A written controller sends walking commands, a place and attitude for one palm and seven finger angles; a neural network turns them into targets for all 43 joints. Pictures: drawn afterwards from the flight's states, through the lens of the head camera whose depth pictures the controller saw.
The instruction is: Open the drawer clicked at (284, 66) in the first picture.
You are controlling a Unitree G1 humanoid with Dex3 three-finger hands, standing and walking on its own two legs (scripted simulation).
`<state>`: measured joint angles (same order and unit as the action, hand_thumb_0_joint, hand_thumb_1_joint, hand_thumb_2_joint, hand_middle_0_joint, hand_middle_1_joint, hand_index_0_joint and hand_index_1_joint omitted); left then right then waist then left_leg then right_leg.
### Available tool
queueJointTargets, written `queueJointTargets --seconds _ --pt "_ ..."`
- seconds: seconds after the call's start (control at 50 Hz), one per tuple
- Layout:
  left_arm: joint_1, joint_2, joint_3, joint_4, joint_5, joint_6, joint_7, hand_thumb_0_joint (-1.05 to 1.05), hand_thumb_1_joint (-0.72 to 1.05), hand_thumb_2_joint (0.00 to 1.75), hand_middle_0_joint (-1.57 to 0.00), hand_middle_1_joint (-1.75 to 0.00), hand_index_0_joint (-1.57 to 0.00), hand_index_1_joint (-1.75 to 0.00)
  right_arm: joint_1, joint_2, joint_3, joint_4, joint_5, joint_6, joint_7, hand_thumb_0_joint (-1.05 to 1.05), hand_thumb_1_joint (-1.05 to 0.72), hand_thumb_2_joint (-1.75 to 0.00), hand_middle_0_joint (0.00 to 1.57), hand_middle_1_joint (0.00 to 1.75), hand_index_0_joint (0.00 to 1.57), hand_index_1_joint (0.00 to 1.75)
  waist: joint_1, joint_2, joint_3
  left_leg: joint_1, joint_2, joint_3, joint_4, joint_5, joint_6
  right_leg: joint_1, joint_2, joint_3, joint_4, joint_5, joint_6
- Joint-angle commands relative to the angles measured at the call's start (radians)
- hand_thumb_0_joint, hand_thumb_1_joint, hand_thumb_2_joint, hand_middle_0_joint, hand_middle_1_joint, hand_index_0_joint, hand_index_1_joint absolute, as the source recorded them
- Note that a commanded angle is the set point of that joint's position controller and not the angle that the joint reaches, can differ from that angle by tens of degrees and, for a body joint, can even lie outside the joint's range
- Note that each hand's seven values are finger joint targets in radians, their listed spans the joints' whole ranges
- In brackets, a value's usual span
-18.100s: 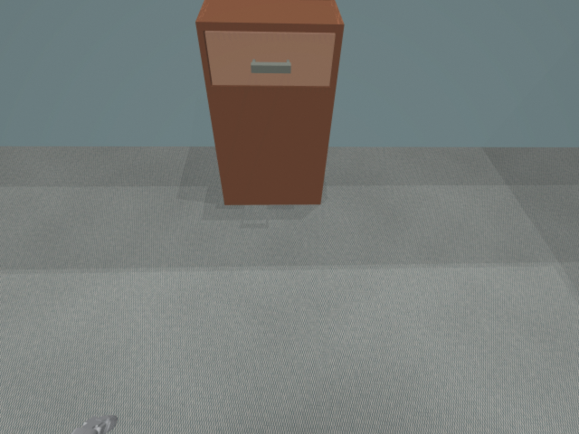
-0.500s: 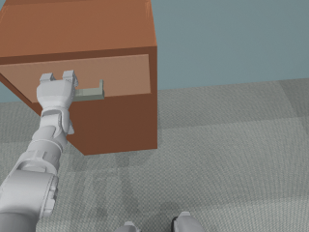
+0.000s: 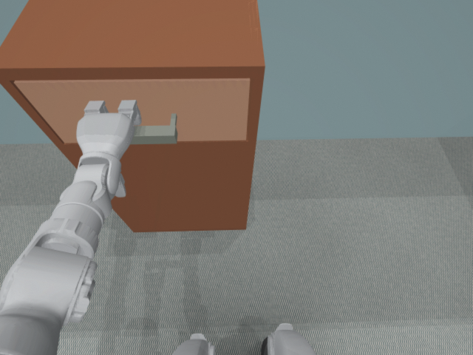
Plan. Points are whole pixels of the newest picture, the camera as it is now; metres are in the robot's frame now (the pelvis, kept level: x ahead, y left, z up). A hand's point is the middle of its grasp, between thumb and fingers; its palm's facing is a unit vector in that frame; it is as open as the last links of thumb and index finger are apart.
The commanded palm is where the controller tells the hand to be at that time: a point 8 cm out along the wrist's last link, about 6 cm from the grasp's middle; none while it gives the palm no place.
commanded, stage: lower the fingers behind the handle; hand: left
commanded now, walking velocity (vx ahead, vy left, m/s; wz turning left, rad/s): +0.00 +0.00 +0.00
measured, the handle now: (144, 126) +0.54 +0.19 +0.00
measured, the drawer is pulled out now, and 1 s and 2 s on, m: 0.00 0.00 0.00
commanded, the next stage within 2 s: lift the fingers back up to retry in 0.56 s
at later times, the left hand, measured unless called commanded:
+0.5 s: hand (118, 148) +0.47 +0.23 +0.02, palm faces -0.05 +0.06 -1.00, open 13.9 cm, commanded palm +0.46 +0.20 +0.03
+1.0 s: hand (127, 146) +0.48 +0.21 +0.02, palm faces -0.10 -0.01 -1.00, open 13.8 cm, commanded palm +0.47 +0.20 +0.08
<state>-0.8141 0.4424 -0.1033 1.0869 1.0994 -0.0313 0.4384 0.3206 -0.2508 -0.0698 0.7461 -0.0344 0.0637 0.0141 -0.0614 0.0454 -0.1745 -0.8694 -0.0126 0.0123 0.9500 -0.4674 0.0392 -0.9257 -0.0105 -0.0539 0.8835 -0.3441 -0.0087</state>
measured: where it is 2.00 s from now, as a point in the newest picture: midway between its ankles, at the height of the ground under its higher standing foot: outside the picture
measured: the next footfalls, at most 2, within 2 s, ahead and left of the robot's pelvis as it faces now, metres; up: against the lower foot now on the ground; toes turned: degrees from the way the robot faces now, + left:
none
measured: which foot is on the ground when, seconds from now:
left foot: down 0.00-1.00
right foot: down 0.00-1.00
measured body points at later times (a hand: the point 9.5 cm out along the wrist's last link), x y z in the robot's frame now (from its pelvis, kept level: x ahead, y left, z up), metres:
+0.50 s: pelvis -0.03 -0.01 -0.02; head +0.10 -0.02 +0.42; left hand +0.47 +0.22 +0.07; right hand -0.01 -0.28 -0.15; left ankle -0.02 +0.09 -0.68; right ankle +0.03 -0.12 -0.68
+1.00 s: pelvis -0.02 -0.01 +0.00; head +0.10 -0.02 +0.43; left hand +0.48 +0.20 +0.08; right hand +0.00 -0.28 -0.13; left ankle -0.02 +0.09 -0.68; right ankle +0.03 -0.12 -0.68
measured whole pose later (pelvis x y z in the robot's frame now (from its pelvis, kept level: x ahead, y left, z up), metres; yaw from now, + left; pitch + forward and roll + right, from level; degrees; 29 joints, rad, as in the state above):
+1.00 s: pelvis -0.02 -0.01 +0.00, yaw +0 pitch +22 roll -1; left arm -0.85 0.51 -0.08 1.06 1.05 -0.08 0.28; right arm 0.37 -0.25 -0.03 0.71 -0.01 0.02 -0.03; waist -0.10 0.05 -0.14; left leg -0.88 0.00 0.02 0.93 -0.43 0.03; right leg -0.95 0.00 -0.05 0.87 -0.31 -0.02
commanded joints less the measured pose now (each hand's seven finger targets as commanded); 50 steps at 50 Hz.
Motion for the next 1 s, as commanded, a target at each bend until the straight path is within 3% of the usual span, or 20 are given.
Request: queueJointTargets --seconds 0.0,0.06,0.22,0.28,0.3,0.4,0.48,0.54,0.58,0.64,0.68,0.7,0.72,0.78,0.8,0.84,0.88,0.92,0.96,0.98 --pt "-0.371 0.056 -0.008 -0.076 -0.007 0.003 -0.029 0.0 -0.5 0.3 -0.3 -1.2 -0.3 -1.2 0.147 -0.161 -0.044 -0.048 0.004 -0.013 -0.014 0.0 -0.9 -0.9 0.2 0.3 0.2 0.3 -0.104 -0.02 -0.309 0.234 0.001 -0.054 -0.116 0.327 -0.017 0.156 0.05 0.013 -0.086 0.177 -0.035" --pt "-0.354 0.06 -0.02 -0.03 -0.008 0.023 -0.056 0.0 -0.5 0.3 -0.3 -1.2 -0.3 -1.2 0.138 -0.16 -0.032 -0.057 0.007 -0.016 -0.022 0.0 -0.9 -0.9 0.2 0.3 0.2 0.3 -0.106 -0.038 -0.264 0.168 -0.007 -0.039 -0.12 0.241 -0.006 0.165 0.046 0.018 -0.093 0.138 -0.033" --pt "-0.346 0.091 -0.011 -0.036 -0.035 -0.017 -0.122 0.0 -0.5 0.3 -0.3 -1.2 -0.3 -1.2 0.147 -0.159 -0.022 -0.083 0.011 -0.039 -0.041 0.0 -0.9 -0.9 0.2 0.3 0.2 0.3 -0.113 -0.054 -0.274 0.093 -0.011 -0.032 -0.088 0.161 0.006 0.155 0.039 0.031 -0.067 0.099 -0.028" --pt "-0.354 0.09 -0.011 -0.06 -0.037 -0.037 -0.13 0.0 -0.5 0.3 -0.3 -1.2 -0.3 -1.2 0.159 -0.159 -0.024 -0.085 0.011 -0.047 -0.043 0.0 -0.9 -0.9 0.2 0.3 0.2 0.3 -0.114 -0.056 -0.3 0.089 -0.01 -0.035 -0.077 0.163 0.007 0.15 0.04 0.032 -0.055 0.103 -0.028" --pt "-0.336 0.106 -0.003 -0.046 -0.035 -0.039 -0.13 0.0 -0.5 0.3 -0.3 -1.2 -0.3 -1.2 0.161 -0.159 -0.022 -0.085 0.012 -0.049 -0.044 0.0 -0.9 -0.9 0.2 0.3 0.2 0.3 -0.107 -0.063 -0.292 0.069 -0.012 -0.029 -0.075 0.142 0.009 0.155 0.039 0.036 -0.059 0.087 -0.026" --pt "-0.372 0.157 0.013 -0.039 -0.028 -0.038 -0.13 0.0 -0.5 0.3 -0.3 -1.2 -0.3 -1.2 0.171 -0.167 -0.016 -0.082 0.018 -0.059 -0.052 0.0 -0.9 -0.9 0.2 0.3 0.2 0.3 -0.119 -0.071 -0.275 0.014 -0.013 -0.027 -0.063 0.089 0.013 0.136 0.036 0.046 -0.056 0.043 -0.023" --pt "-0.389 0.129 -0.005 -0.052 -0.03 -0.033 -0.129 0.0 -0.5 0.3 -0.3 -1.2 -0.3 -1.2 0.179 -0.165 -0.02 -0.077 0.02 -0.066 -0.049 0.0 -0.9 -0.9 0.2 0.3 0.2 0.3 -0.119 -0.036 -0.291 0.039 -0.011 -0.031 -0.065 0.095 0.01 0.112 0.038 0.039 -0.053 0.04 -0.026" --pt "-0.404 0.162 0.009 -0.037 -0.042 -0.02 -0.131 0.0 -0.5 0.3 -0.3 -1.2 -0.3 -1.2 0.181 -0.17 -0.016 -0.074 0.022 -0.07 -0.052 0.0 -0.9 -0.9 0.2 0.3 0.2 0.3 -0.129 -0.059 -0.285 0.005 -0.012 -0.026 -0.059 0.066 0.013 0.128 0.035 0.047 -0.06 0.022 -0.019" --pt "-0.398 0.194 0.032 -0.04 -0.047 -0.02 -0.14 0.0 -0.5 0.3 -0.3 -1.2 -0.3 -1.2 0.185 -0.174 -0.015 -0.076 0.021 -0.071 -0.055 0.0 -0.9 -0.9 0.2 0.3 0.2 0.3 -0.119 -0.056 -0.32 0.005 -0.016 -0.022 -0.055 0.082 0.014 0.153 0.036 0.051 -0.055 0.042 -0.02" --pt "-0.384 0.166 -0.001 -0.011 -0.046 -0.014 -0.152 0.0 -0.5 0.3 -0.3 -1.2 -0.3 -1.2 0.182 -0.17 -0.008 -0.078 0.028 -0.073 -0.056 0.0 -0.9 -0.9 0.2 0.3 0.2 0.3 -0.125 -0.056 -0.267 -0.015 -0.016 -0.02 -0.064 0.048 0.014 0.133 0.035 0.049 -0.066 0.009 -0.017" --pt "-0.433 0.229 0.039 -0.057 -0.042 -0.02 -0.151 0.0 -0.5 0.3 -0.3 -1.2 -0.3 -1.2 0.181 -0.177 -0.006 -0.083 0.027 -0.072 -0.059 0.0 -0.9 -0.9 0.2 0.3 0.2 0.3 -0.117 -0.038 -0.299 -0.001 -0.016 -0.021 -0.069 0.053 0.014 0.152 0.036 0.053 -0.066 0.01 -0.019" --pt "-0.47 0.241 0.037 -0.083 -0.037 -0.025 -0.149 0.0 -0.5 0.3 -0.3 -1.2 -0.3 -1.2 0.188 -0.174 -0.007 -0.084 0.027 -0.073 -0.062 0.0 -0.9 -0.9 0.2 0.3 0.2 0.3 -0.119 -0.018 -0.339 0.026 -0.016 -0.025 -0.072 0.069 0.014 0.164 0.036 0.053 -0.064 0.024 -0.018" --pt "-0.465 0.215 0.025 -0.101 -0.04 -0.027 -0.15 0.0 -0.5 0.3 -0.3 -1.2 -0.3 -1.2 0.191 -0.167 -0.01 -0.087 0.025 -0.075 -0.06 0.0 -0.9 -0.9 0.2 0.3 0.2 0.3 -0.115 0.009 -0.368 0.054 -0.019 -0.022 -0.075 0.095 0.014 0.184 0.036 0.054 -0.067 0.049 -0.018" --pt "-0.459 0.238 0.052 -0.113 -0.045 -0.035 -0.153 0.0 -0.5 0.3 -0.3 -1.2 -0.3 -1.2 0.189 -0.169 -0.01 -0.089 0.027 -0.07 -0.063 0.0 -0.9 -0.9 0.2 0.3 0.2 0.3 -0.11 -0.022 -0.37 0.097 -0.013 -0.034 -0.096 0.12 0.011 0.202 0.041 0.047 -0.083 0.065 -0.017" --pt "-0.489 0.223 0.035 -0.142 -0.048 -0.042 -0.15 0.0 -0.5 0.3 -0.3 -1.2 -0.3 -1.2 0.19 -0.165 -0.011 -0.089 0.026 -0.071 -0.064 0.0 -0.9 -0.9 0.2 0.3 0.2 0.3 -0.117 0.002 -0.374 0.115 -0.013 -0.033 -0.101 0.126 0.011 0.201 0.04 0.05 -0.091 0.071 -0.015" --pt "-0.471 0.23 0.05 -0.166 -0.051 -0.053 -0.146 0.0 -0.5 0.3 -0.3 -1.2 -0.3 -1.2 0.189 -0.163 -0.014 -0.089 0.026 -0.07 -0.063 0.0 -0.9 -0.9 0.2 0.3 0.2 0.3 -0.099 0.017 -0.387 0.155 -0.013 -0.038 -0.12 0.151 0.007 0.223 0.042 0.046 -0.102 0.086 -0.02" --pt "-0.497 0.222 0.048 -0.196 -0.053 -0.066 -0.139 0.0 -0.5 0.3 -0.3 -1.2 -0.3 -1.2 0.186 -0.163 -0.016 -0.089 0.024 -0.068 -0.065 0.0 -0.9 -0.9 0.2 0.3 0.2 0.3 -0.102 0.01 -0.391 0.194 -0.011 -0.045 -0.135 0.173 0.006 0.229 0.045 0.043 -0.116 0.096 -0.021" --pt "-0.492 0.221 0.056 -0.241 -0.049 -0.081 -0.121 0.0 -0.5 0.3 -0.3 -1.2 -0.3 -1.2 0.192 -0.16 -0.021 -0.087 0.02 -0.067 -0.063 0.0 -0.9 -0.9 0.2 0.3 0.2 0.3 -0.089 0.042 -0.419 0.258 -0.009 -0.048 -0.151 0.224 0.001 0.247 0.047 0.039 -0.127 0.127 -0.023" --pt "-0.486 0.255 0.093 -0.268 -0.049 -0.093 -0.098 0.0 -0.5 0.3 -0.3 -1.2 -0.3 -1.2 0.188 -0.162 -0.023 -0.086 0.018 -0.06 -0.062 0.0 -0.9 -0.9 0.2 0.3 0.2 0.3 -0.077 0.032 -0.426 0.281 -0.01 -0.046 -0.164 0.265 0.0 0.284 0.048 0.04 -0.14 0.16 -0.024" --pt "-0.475 0.299 0.134 -0.271 -0.049 -0.096 -0.084 0.0 -0.5 0.3 -0.3 -1.2 -0.3 -1.2 0.182 -0.167 -0.021 -0.084 0.016 -0.054 -0.062 0.0 -0.9 -0.9 0.2 0.3 0.2 0.3 -0.064 0.023 -0.428 0.277 -0.013 -0.043 -0.167 0.288 0.0 0.309 0.049 0.043 -0.142 0.181 -0.025"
